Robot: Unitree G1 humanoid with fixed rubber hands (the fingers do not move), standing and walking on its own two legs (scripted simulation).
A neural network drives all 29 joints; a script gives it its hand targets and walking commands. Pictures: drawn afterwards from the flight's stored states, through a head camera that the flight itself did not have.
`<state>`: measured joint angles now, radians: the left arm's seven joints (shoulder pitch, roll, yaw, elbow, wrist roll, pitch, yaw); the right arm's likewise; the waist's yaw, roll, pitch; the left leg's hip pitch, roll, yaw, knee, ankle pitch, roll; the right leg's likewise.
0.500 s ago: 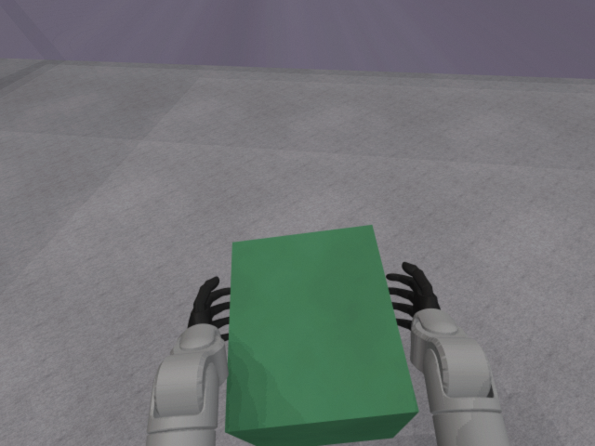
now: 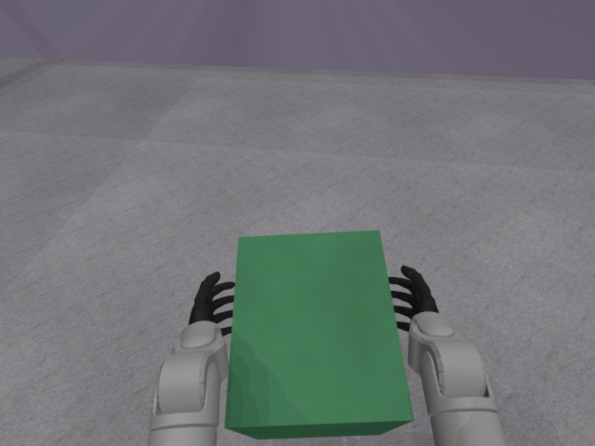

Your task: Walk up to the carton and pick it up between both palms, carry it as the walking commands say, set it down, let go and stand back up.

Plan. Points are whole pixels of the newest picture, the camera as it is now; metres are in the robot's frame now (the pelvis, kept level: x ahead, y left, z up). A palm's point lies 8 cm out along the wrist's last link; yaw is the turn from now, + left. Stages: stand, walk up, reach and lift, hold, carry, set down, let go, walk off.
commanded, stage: carry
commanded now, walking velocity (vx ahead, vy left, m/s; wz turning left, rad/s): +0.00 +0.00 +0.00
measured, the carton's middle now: (314, 342) +0.30 +0.01 -0.04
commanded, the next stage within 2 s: none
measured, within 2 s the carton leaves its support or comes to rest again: neither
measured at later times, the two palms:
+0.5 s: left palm (204, 328) +0.27 +0.15 +0.07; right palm (428, 319) +0.27 -0.14 +0.07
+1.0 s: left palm (181, 372) +0.21 +0.16 +0.07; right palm (430, 364) +0.21 -0.12 +0.08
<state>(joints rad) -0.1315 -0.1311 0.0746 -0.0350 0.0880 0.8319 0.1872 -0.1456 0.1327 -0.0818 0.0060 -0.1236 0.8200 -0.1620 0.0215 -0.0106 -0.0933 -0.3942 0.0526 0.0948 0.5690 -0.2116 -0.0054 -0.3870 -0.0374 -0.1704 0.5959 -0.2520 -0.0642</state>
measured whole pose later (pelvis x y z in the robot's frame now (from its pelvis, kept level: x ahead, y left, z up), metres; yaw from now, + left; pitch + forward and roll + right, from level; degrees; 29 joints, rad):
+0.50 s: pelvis +0.00 +0.00 +0.00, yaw +0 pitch +2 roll +1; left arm -0.12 -0.13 0.05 -0.12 0.09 0.91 0.20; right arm -0.13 0.13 -0.07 -0.12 -0.10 0.94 -0.19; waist 0.02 -0.01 -0.09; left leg -0.39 0.05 0.09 0.57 -0.21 -0.01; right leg -0.39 -0.04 -0.17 0.60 -0.25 -0.06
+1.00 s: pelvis -0.05 +0.02 -0.02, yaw +0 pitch -2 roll -1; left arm -0.14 -0.13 0.01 -0.37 0.07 1.22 0.25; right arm -0.13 0.13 -0.04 -0.39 -0.08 1.25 -0.23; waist 0.02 -0.01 -0.01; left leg -0.40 0.06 0.09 0.79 -0.35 -0.01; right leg -0.43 -0.04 -0.17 0.70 -0.24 -0.06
